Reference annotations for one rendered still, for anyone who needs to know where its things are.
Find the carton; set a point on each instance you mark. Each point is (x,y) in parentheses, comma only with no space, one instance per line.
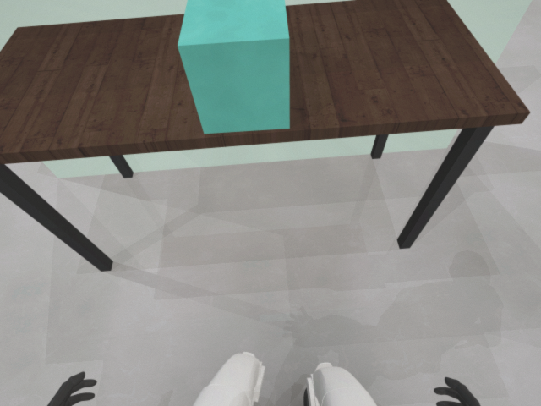
(235,54)

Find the left robot thigh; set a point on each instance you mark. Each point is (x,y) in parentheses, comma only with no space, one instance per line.
(237,383)

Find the left robot hand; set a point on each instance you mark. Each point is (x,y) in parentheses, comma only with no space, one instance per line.
(73,384)

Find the table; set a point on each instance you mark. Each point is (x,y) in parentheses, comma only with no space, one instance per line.
(357,68)

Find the right robot hand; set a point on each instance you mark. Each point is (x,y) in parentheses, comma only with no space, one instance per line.
(456,390)

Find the right robot shin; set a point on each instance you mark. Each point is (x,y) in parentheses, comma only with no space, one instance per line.
(323,365)

